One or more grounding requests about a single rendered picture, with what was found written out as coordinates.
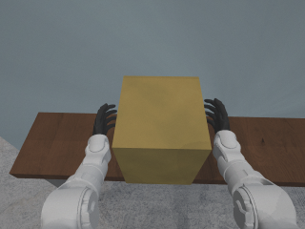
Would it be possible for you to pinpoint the right robot upper arm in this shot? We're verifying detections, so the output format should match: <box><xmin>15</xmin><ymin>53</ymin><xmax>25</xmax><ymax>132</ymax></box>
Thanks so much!
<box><xmin>233</xmin><ymin>185</ymin><xmax>301</xmax><ymax>229</ymax></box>

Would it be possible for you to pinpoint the robot left forearm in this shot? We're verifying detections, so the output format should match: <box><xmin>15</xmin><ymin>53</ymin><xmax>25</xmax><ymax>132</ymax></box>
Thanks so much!
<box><xmin>40</xmin><ymin>134</ymin><xmax>112</xmax><ymax>227</ymax></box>

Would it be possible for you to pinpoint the robot right forearm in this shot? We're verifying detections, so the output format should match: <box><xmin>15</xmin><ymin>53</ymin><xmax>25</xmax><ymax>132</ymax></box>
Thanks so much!
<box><xmin>213</xmin><ymin>130</ymin><xmax>297</xmax><ymax>222</ymax></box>

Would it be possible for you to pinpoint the carton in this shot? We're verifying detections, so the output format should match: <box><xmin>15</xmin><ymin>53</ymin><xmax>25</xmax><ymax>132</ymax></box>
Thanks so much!
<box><xmin>112</xmin><ymin>75</ymin><xmax>212</xmax><ymax>185</ymax></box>

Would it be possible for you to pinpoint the table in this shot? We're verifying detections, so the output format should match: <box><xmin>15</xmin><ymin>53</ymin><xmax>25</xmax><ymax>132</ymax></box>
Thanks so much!
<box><xmin>9</xmin><ymin>112</ymin><xmax>305</xmax><ymax>188</ymax></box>

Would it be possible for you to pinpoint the right robot hand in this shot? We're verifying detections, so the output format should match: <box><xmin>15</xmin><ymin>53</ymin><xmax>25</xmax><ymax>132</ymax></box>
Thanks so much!
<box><xmin>204</xmin><ymin>98</ymin><xmax>231</xmax><ymax>134</ymax></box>

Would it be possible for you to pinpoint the left robot hand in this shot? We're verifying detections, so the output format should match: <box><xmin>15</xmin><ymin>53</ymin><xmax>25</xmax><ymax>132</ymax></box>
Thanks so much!
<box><xmin>92</xmin><ymin>103</ymin><xmax>117</xmax><ymax>135</ymax></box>

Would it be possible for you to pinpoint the left robot upper arm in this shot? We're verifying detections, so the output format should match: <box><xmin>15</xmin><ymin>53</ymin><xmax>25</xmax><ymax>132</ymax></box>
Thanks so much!
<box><xmin>41</xmin><ymin>187</ymin><xmax>100</xmax><ymax>229</ymax></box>

